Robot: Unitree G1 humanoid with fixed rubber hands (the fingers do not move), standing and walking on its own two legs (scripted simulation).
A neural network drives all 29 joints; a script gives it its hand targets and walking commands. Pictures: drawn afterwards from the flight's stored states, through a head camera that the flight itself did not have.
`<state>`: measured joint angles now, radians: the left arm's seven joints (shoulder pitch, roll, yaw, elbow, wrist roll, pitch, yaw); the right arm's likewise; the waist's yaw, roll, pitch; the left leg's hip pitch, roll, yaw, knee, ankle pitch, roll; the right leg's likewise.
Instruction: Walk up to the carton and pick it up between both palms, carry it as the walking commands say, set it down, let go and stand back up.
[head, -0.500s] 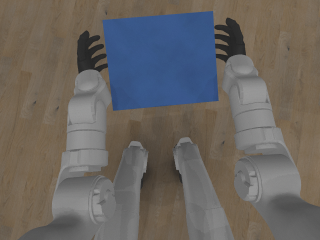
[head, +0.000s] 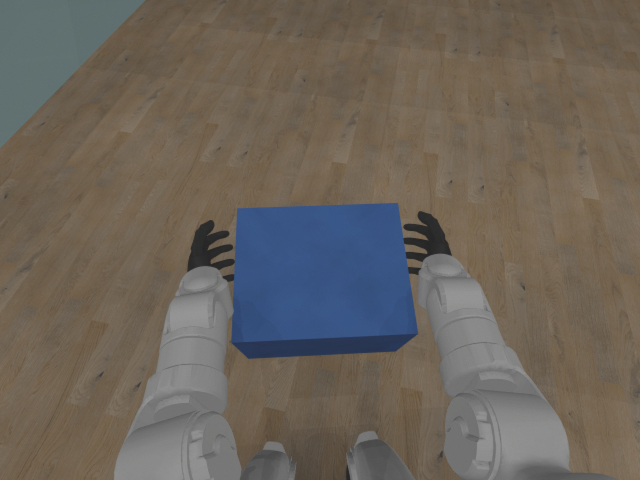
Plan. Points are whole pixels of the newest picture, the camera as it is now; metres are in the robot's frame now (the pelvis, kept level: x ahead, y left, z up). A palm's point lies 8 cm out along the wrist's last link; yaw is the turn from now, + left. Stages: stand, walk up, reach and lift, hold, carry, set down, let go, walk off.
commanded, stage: reach and lift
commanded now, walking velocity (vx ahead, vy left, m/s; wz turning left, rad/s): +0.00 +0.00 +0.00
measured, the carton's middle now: (320, 283) +0.41 +0.00 -0.07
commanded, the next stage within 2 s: hold in 1.94 s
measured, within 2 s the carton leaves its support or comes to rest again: neither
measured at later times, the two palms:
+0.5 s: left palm (175, 265) +0.37 +0.17 +0.07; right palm (438, 254) +0.38 -0.14 +0.06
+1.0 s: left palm (155, 257) +0.35 +0.17 +0.13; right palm (464, 242) +0.36 -0.15 +0.12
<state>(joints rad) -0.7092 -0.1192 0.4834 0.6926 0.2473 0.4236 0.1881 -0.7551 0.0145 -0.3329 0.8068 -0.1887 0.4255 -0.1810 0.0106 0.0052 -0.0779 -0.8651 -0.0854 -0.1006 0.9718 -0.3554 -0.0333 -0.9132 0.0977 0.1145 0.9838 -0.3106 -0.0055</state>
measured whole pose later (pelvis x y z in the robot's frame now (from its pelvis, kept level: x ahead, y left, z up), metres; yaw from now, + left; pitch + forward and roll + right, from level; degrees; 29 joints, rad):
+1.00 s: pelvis +0.05 +0.01 +0.07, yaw +0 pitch -8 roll +1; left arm -0.35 -0.18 0.35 0.37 0.30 0.72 0.04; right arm -0.41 0.05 -0.23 0.51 -0.26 0.72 0.00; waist 0.01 0.01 -0.03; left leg -0.08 -0.05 -0.12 0.44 -0.23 -0.01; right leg -0.12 0.06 0.11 0.47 -0.21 -0.02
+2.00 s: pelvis +0.07 +0.01 +0.07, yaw +1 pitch -7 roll +0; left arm -0.24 -0.15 0.27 0.27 0.29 0.74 0.01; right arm -0.25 0.12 -0.21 0.31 -0.24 0.77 -0.02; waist -0.03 0.00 -0.05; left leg -0.05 -0.04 -0.13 0.40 -0.23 -0.01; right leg -0.08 0.06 0.09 0.41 -0.21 -0.02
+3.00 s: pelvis +0.06 +0.00 +0.07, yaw +1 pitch -7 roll +0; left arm -0.27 -0.15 0.28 0.33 0.29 0.72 0.03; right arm -0.29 0.11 -0.22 0.38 -0.24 0.75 -0.09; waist 0.00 0.01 -0.06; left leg -0.07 -0.04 -0.12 0.43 -0.24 -0.01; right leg -0.10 0.06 0.08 0.44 -0.21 -0.02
